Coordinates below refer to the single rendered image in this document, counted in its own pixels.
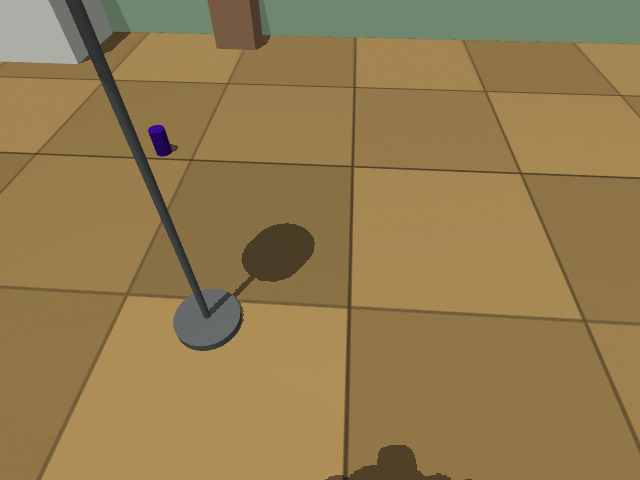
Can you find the floor lamp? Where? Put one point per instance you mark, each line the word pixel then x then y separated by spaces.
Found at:
pixel 207 319

